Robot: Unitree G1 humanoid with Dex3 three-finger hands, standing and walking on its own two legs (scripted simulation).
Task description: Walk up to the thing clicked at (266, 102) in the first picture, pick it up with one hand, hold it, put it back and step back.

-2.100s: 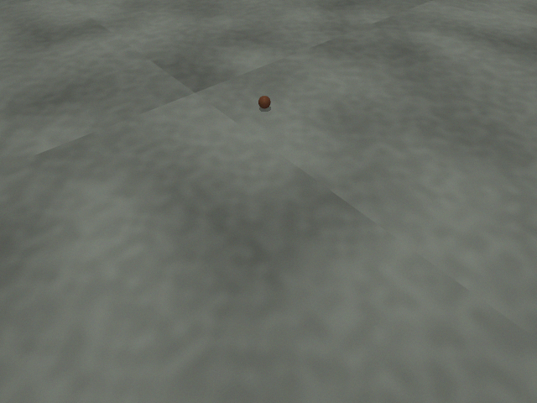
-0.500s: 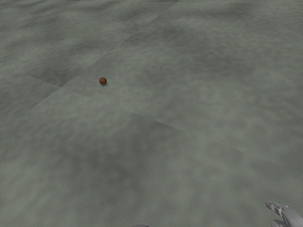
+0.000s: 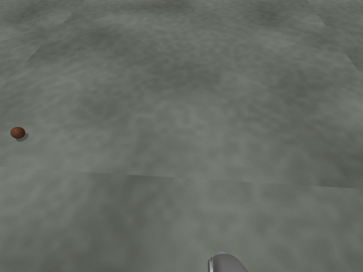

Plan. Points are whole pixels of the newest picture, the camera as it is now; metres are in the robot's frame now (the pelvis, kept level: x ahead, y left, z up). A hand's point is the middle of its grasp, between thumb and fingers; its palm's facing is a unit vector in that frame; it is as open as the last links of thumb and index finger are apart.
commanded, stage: walk up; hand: left
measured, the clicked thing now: (17, 132) +1.26 +1.09 -0.72
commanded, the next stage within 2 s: none
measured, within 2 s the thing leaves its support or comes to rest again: neither
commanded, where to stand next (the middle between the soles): +0.85 +1.23 m, yaw -50 degrees
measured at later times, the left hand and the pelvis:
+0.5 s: hand (5, 219) +0.35 +0.48 -0.14, palm faces -0.21 -0.79 -0.58, open 7.3 cm; pelvis +0.27 +0.17 -0.03, yaw -12 degrees
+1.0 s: hand (0, 142) +0.64 +0.59 -0.13, palm faces -0.30 -0.73 -0.62, open 7.3 cm; pelvis +0.44 +0.33 -0.03, yaw -22 degrees
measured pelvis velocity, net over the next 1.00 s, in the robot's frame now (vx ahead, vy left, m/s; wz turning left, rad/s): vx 0.44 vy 0.33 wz -0.38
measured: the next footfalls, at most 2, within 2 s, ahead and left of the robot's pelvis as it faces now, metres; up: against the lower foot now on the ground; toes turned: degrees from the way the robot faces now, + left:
right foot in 0.16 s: +0.24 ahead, -0.07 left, +0.00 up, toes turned -14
left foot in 0.52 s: +0.45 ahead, +0.33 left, +0.00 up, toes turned -10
